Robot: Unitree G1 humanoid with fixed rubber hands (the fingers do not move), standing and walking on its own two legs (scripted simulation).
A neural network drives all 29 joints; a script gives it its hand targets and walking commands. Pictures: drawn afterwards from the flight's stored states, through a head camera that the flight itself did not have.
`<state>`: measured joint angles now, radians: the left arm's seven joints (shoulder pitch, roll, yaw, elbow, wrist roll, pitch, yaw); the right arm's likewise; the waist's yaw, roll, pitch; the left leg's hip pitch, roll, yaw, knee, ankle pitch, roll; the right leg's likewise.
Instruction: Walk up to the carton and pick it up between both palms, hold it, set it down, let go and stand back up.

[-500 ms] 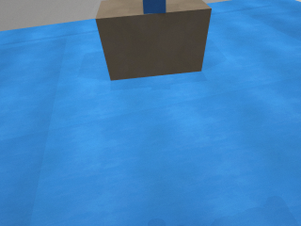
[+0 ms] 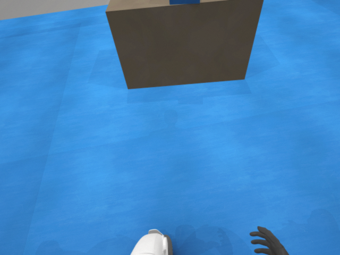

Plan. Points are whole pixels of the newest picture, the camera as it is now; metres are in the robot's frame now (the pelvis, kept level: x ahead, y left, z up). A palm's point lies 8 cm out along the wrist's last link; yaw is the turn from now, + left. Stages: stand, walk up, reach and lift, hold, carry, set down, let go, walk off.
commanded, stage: walk up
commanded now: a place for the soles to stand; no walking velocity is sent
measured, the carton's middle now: out of the picture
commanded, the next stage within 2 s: none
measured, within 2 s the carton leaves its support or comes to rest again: neither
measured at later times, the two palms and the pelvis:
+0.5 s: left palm (132, 143) +0.48 +0.19 -0.09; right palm (289, 226) +0.23 -0.26 -0.13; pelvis +0.31 -0.02 +0.00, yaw -5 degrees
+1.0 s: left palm (133, 137) +0.51 +0.19 -0.09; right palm (261, 114) +0.62 -0.29 -0.12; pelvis +0.55 -0.04 +0.02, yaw -3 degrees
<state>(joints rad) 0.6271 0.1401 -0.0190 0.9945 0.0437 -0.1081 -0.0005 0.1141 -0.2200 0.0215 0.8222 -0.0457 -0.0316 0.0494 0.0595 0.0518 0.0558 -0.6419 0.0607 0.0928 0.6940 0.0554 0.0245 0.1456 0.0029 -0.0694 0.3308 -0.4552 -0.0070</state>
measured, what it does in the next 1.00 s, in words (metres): walks ahead: left foot, then right foot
